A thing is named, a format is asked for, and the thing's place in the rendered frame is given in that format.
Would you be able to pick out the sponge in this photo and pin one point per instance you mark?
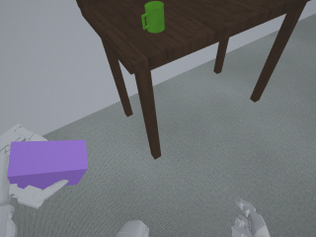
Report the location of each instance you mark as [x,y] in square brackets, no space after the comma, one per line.
[43,163]

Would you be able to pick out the right robot hand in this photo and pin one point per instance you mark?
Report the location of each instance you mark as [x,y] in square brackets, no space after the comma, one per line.
[254,226]

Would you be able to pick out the table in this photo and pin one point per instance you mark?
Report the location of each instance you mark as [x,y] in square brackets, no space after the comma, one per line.
[190,25]

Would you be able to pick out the robot left thigh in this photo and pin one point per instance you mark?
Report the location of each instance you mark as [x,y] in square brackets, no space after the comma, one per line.
[133,228]

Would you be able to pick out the left robot forearm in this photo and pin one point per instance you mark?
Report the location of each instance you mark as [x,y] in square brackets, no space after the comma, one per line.
[8,227]

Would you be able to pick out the left robot hand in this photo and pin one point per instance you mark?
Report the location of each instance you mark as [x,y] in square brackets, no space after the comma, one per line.
[30,195]

